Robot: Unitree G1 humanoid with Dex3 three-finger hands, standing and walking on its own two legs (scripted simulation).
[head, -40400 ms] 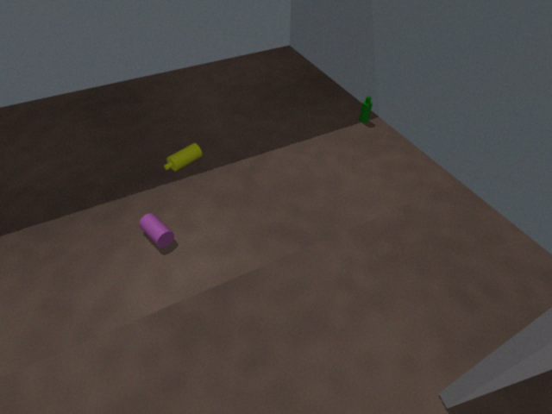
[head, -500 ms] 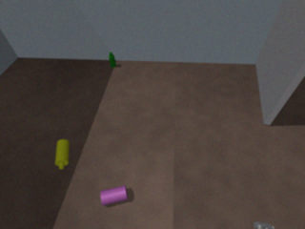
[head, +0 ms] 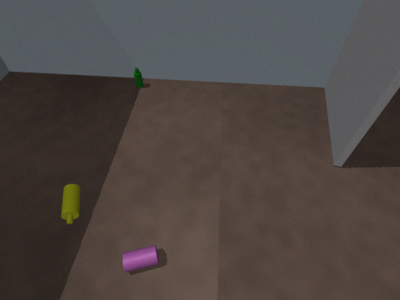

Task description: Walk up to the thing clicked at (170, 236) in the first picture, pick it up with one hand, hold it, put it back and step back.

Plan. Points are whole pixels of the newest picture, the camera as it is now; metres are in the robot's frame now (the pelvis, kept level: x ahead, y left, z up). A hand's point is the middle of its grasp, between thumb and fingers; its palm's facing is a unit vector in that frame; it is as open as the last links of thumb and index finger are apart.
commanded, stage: walk up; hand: left
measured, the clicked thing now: (141, 258) +0.45 +0.26 -0.73
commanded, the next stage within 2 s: none
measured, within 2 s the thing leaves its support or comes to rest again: neither
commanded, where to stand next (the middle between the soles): +0.09 +0.01 m, yaw +2 degrees
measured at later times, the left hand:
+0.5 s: hand out of the picture +0.08 +0.27 -0.15, palm faces +0.00 -0.93 -0.36, open 7.4 cm
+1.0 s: hand out of the picture -0.04 +0.26 -0.14, palm faces +0.10 -0.89 -0.44, open 7.4 cm
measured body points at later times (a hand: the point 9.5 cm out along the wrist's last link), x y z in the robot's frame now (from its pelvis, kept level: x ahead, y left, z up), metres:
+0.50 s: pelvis +0.00 +0.00 +0.00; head +0.03 +0.01 +0.45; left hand +0.08 +0.32 -0.13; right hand +0.10 -0.30 -0.13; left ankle +0.08 +0.13 -0.74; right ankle -0.02 -0.14 -0.74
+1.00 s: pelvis -0.06 -0.02 -0.01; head -0.02 -0.04 +0.44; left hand -0.05 +0.31 -0.11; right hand +0.05 -0.32 -0.15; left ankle -0.08 +0.13 -0.70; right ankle -0.07 -0.13 -0.74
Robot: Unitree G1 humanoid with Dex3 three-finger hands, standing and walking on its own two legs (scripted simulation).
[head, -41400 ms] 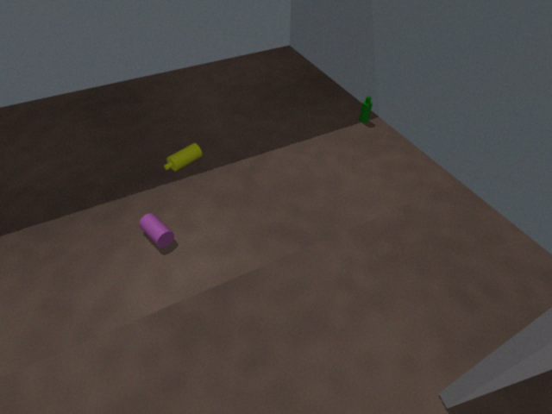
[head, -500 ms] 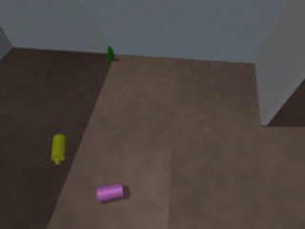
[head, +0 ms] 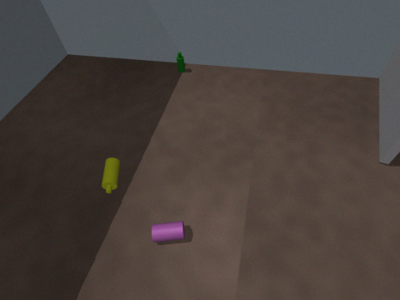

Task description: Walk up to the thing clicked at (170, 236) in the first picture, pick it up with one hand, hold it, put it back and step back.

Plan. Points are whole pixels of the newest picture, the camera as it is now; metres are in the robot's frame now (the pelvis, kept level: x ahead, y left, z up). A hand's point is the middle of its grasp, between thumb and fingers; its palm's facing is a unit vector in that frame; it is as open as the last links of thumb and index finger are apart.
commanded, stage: walk up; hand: left
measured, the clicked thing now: (168, 231) +0.54 +0.22 -0.72
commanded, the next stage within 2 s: none
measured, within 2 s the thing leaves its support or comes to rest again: neither
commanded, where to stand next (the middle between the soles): +0.15 +0.01 m, yaw -4 degrees
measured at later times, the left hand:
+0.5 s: hand out of the picture +0.14 +0.29 -0.16, palm faces -0.08 -0.92 -0.38, open 7.4 cm
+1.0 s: hand out of the picture +0.12 +0.30 -0.16, palm faces -0.07 -0.94 -0.34, open 7.4 cm
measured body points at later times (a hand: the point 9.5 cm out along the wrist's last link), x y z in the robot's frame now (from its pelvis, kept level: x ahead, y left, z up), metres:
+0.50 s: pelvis +0.05 +0.03 -0.01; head +0.10 +0.03 +0.44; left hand +0.15 +0.34 -0.13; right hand +0.13 -0.29 -0.12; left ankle +0.03 +0.15 -0.73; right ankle +0.13 -0.10 -0.73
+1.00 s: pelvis +0.00 +0.04 +0.00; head +0.03 +0.07 +0.44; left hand +0.13 +0.35 -0.13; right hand +0.02 -0.28 -0.11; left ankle -0.01 +0.15 -0.73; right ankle +0.03 -0.11 -0.68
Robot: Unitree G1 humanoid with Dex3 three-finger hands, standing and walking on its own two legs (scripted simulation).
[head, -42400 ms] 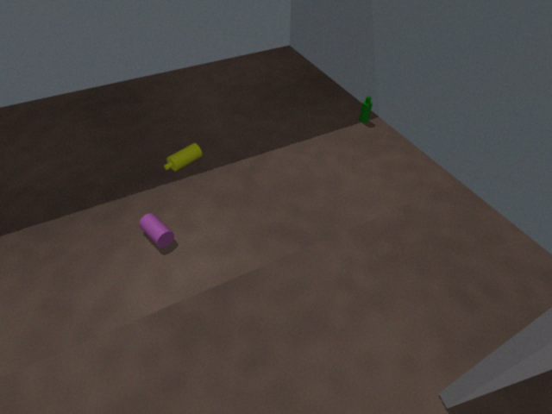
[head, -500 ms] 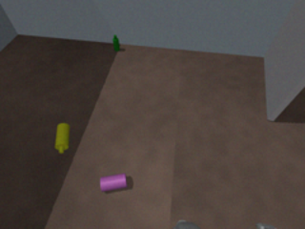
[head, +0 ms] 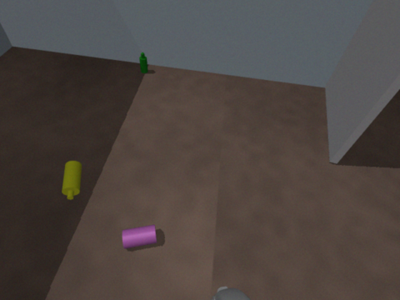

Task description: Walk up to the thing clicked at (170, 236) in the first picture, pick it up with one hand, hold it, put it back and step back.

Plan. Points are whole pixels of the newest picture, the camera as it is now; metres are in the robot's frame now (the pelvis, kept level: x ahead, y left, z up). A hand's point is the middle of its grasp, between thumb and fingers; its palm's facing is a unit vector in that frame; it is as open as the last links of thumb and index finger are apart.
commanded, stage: walk up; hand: left
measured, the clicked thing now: (139, 236) +0.53 +0.22 -0.72
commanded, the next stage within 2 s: none
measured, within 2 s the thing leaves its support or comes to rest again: neither
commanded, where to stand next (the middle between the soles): +0.15 -0.02 m, yaw +0 degrees
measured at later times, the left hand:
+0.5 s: hand out of the picture +0.09 +0.27 -0.12, palm faces -0.05 -0.89 -0.45, open 7.4 cm
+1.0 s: hand out of the picture +0.01 +0.25 -0.15, palm faces -0.09 -0.91 -0.41, open 7.4 cm
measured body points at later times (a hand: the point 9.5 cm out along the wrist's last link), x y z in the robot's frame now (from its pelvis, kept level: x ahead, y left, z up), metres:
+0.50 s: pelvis +0.04 -0.02 +0.00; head +0.07 -0.04 +0.45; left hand +0.09 +0.31 -0.09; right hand +0.12 -0.33 -0.13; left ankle +0.17 +0.12 -0.70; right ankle -0.01 -0.14 -0.73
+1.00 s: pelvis -0.03 -0.02 -0.01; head +0.01 -0.04 +0.43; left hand +0.02 +0.29 -0.13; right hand +0.08 -0.35 -0.13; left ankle +0.11 +0.11 -0.69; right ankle -0.06 -0.13 -0.73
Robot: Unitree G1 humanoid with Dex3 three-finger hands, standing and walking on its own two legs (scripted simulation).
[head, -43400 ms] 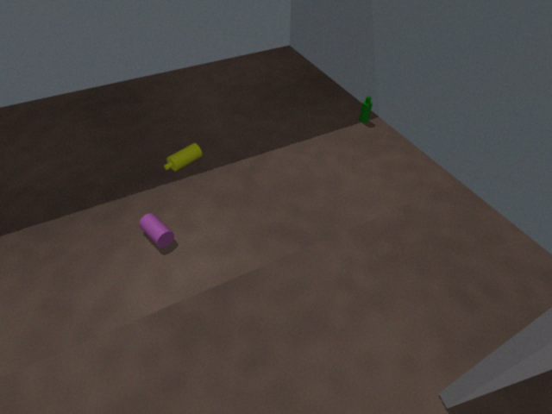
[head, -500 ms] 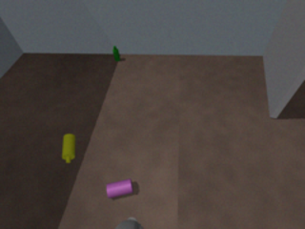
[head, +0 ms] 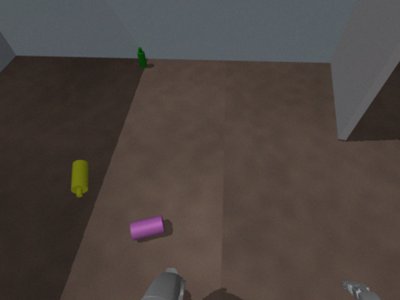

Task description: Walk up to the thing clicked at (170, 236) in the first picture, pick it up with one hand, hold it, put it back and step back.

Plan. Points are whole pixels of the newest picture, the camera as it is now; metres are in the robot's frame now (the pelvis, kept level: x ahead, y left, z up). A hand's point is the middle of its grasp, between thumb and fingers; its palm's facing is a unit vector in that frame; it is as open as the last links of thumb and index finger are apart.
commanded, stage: walk up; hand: left
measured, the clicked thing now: (147, 227) +0.53 +0.29 -0.70
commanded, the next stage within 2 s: none
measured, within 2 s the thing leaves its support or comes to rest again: neither
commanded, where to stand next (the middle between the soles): +0.18 +0.02 m, yaw +5 degrees
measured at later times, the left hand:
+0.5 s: hand out of the picture +0.04 +0.27 -0.12, palm faces +0.04 -0.93 -0.36, open 7.4 cm
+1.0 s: hand out of the picture +0.05 +0.29 -0.13, palm faces +0.06 -0.92 -0.39, open 7.4 cm
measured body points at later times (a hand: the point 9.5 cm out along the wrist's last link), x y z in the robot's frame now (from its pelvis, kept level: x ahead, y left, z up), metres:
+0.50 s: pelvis -0.02 +0.00 +0.02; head -0.01 +0.01 +0.47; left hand +0.04 +0.32 -0.10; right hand +0.08 -0.31 -0.09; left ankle -0.03 +0.12 -0.71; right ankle +0.06 -0.15 -0.69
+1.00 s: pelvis +0.00 +0.01 +0.01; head +0.01 +0.01 +0.46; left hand +0.05 +0.33 -0.11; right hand +0.06 -0.29 -0.12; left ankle -0.02 +0.12 -0.71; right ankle +0.07 -0.14 -0.71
